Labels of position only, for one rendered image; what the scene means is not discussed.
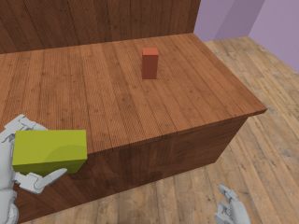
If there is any robot left hand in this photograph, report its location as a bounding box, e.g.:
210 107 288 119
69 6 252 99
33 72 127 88
0 114 67 195

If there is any sponge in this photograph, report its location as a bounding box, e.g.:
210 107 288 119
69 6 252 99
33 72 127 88
12 130 88 176

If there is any robot right hand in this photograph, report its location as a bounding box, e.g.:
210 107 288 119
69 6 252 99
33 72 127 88
214 184 251 224

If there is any robot left forearm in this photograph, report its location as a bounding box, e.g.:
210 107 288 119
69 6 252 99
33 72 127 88
0 189 19 224

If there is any table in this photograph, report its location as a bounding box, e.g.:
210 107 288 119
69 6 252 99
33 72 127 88
0 0 268 224

